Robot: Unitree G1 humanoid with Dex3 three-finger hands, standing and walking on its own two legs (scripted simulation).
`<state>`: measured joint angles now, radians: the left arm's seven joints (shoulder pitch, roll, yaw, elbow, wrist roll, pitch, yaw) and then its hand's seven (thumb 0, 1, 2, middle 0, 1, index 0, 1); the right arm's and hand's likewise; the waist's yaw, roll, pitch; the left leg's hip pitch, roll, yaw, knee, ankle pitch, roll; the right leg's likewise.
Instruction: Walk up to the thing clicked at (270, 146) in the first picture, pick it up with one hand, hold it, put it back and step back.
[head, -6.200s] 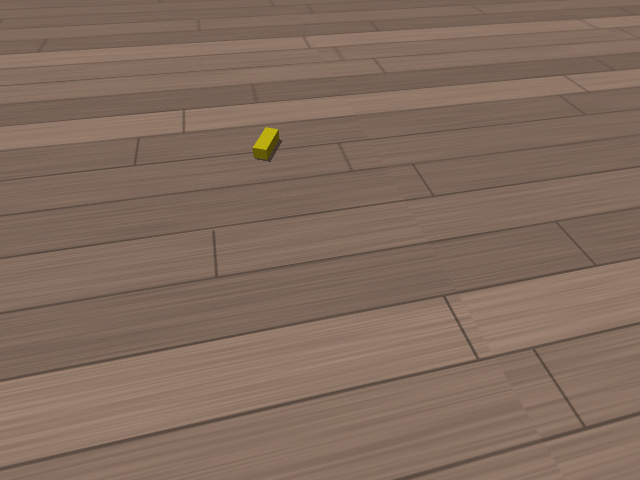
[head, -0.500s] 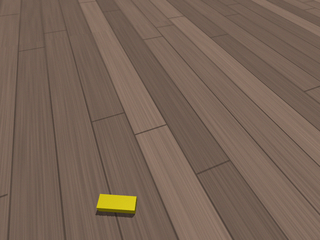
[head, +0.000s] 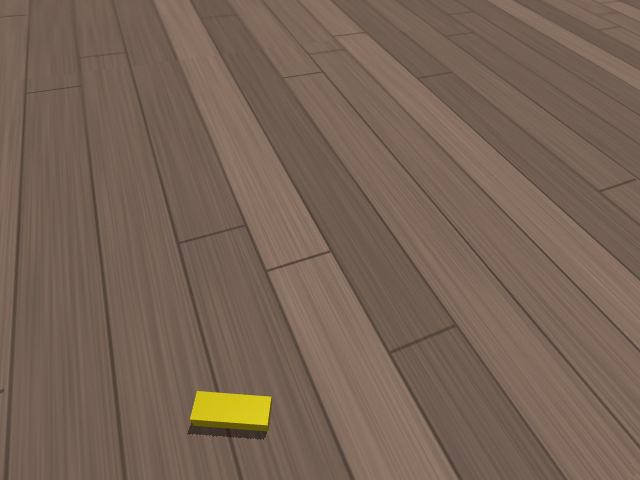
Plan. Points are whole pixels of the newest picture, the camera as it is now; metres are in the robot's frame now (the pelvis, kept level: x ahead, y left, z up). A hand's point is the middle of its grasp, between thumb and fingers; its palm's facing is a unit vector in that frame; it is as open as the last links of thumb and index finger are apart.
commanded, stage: walk up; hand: left
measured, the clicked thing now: (232, 411) +0.43 +0.20 -0.73
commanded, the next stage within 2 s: none
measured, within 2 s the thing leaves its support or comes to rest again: neither
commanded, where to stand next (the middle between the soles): +0.05 -0.02 m, yaw -4 degrees
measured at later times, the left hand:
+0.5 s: hand out of the picture +0.09 +0.24 -0.15, palm faces -0.09 -0.93 -0.34, open 7.4 cm
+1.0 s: hand out of the picture +0.12 +0.23 -0.14, palm faces -0.15 -0.92 -0.35, open 7.4 cm
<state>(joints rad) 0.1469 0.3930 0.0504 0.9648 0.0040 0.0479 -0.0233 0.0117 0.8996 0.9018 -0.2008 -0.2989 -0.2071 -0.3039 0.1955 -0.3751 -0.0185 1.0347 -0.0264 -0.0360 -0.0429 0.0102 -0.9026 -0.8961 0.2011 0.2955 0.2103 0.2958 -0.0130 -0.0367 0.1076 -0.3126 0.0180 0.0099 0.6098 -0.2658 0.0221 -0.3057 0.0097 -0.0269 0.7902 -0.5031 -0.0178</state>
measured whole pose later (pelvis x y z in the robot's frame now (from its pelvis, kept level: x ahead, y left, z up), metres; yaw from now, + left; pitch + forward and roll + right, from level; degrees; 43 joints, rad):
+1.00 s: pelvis +0.01 -0.01 +0.02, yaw -5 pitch -2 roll +0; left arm 0.09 0.36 -0.01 1.13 0.01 -0.02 0.00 0.01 0.90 0.90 -0.20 -0.30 -0.21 -0.30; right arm 0.04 -0.36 -0.03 1.14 0.00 0.00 0.02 0.01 -0.90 -0.90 0.20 0.30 0.21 0.30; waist -0.02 -0.01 0.07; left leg -0.18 0.05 0.07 0.39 -0.18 -0.02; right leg -0.11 -0.04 0.10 0.37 -0.23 0.06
